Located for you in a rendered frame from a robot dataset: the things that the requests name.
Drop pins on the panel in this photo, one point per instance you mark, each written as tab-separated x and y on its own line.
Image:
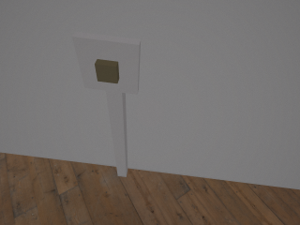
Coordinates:
127	52

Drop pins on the button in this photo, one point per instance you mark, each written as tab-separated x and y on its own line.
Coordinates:
107	71

